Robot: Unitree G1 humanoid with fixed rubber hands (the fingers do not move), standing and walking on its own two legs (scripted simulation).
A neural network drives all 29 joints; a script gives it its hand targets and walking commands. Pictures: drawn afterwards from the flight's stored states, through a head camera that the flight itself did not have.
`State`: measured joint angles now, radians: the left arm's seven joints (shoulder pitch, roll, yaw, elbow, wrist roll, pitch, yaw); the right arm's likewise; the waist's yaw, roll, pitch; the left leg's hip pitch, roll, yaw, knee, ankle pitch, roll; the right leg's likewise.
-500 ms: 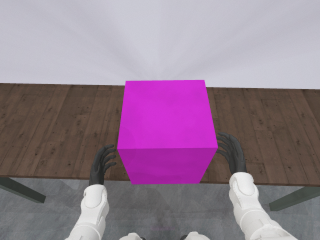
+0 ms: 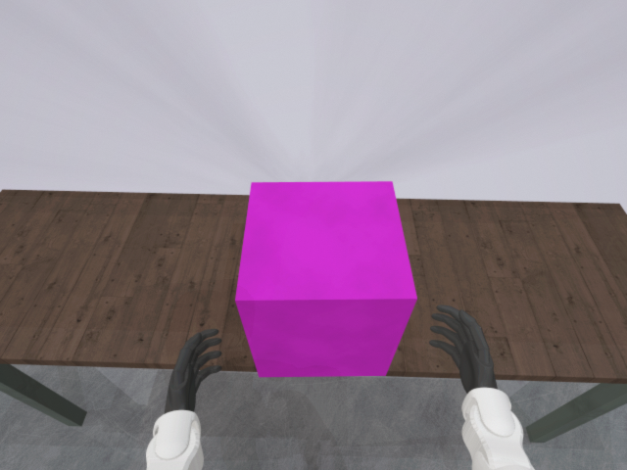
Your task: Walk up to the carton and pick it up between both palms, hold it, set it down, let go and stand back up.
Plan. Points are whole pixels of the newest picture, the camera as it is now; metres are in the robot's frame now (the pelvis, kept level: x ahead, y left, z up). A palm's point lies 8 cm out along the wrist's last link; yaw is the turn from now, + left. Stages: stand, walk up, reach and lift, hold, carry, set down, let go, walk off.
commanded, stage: set down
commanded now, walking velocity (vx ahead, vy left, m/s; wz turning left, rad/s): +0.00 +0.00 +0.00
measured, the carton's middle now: (322, 284) +0.38 +0.00 -0.03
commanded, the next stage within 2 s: let go in 1.50 s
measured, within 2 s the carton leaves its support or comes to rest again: neither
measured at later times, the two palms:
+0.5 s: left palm (187, 411) +0.20 +0.19 -0.06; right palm (482, 386) +0.23 -0.20 -0.04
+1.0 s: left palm (171, 418) +0.20 +0.21 -0.08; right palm (476, 399) +0.22 -0.20 -0.06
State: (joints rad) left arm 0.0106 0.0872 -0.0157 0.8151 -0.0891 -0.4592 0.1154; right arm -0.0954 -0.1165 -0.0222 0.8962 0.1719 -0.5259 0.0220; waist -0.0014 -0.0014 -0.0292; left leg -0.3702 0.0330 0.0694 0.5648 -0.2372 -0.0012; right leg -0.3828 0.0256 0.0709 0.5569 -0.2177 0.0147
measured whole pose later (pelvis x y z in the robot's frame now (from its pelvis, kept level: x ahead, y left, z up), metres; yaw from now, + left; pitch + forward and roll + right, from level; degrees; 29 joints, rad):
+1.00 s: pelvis +0.03 +0.01 +0.01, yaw +0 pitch -1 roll -1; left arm 0.13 0.13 -0.02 0.71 -0.09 -0.20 0.09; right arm 0.05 -0.12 -0.02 0.85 0.16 -0.37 0.04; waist 0.00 -0.02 0.03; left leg -0.22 0.03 0.07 0.49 -0.25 0.00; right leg -0.22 0.03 0.07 0.46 -0.22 0.01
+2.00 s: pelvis +0.02 +0.00 +0.01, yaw +0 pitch -2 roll -1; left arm 0.16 0.15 0.01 0.62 -0.07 0.11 0.06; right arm 0.07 -0.12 -0.02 0.82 0.03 -0.19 0.03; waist 0.00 -0.02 0.04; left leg -0.20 0.03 0.07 0.48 -0.24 0.00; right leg -0.20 0.03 0.07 0.45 -0.21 0.01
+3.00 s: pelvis +0.03 +0.00 +0.01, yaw +0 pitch -1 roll +0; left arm 0.23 0.27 0.05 0.63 -0.03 -0.03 0.02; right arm 0.10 -0.24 -0.02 0.94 0.02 -0.05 0.01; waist 0.00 -0.03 -0.02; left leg -0.20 0.03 0.07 0.49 -0.26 0.00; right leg -0.22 0.03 0.07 0.48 -0.24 0.01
